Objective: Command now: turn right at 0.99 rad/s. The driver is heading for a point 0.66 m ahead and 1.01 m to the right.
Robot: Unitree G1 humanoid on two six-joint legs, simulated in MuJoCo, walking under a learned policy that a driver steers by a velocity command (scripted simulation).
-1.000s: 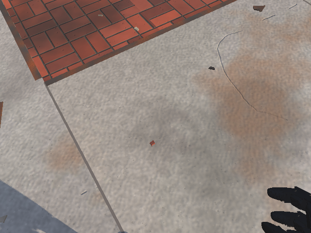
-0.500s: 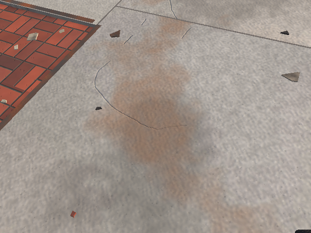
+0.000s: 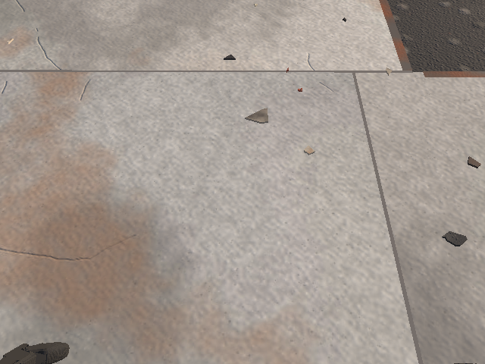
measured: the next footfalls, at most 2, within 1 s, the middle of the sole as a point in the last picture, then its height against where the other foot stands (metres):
right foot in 0.44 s outside the picture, level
left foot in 0.82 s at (369, 352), level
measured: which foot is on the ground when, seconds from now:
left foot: down 0.00-0.44, up 0.46-0.80, down 0.82-1.00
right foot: up 0.00-0.42, down 0.44-0.84, up 0.86-1.00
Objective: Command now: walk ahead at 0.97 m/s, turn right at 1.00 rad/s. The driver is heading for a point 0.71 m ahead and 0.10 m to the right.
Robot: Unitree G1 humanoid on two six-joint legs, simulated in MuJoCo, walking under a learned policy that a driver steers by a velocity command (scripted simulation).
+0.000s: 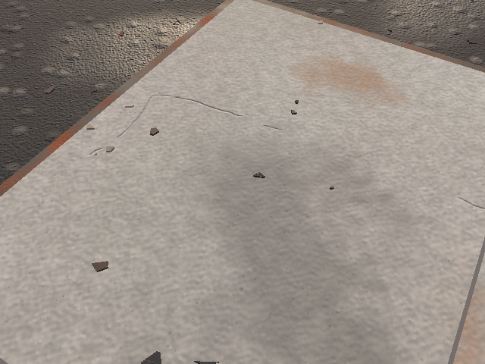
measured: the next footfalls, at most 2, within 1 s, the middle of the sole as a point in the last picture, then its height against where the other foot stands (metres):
right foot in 0.30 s outside the picture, level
left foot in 0.70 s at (289, 227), level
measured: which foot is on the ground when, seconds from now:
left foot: down 0.00-0.28, up 0.30-0.68, down 0.70-1.00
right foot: up 0.00-0.28, down 0.30-0.70, up 0.72-1.00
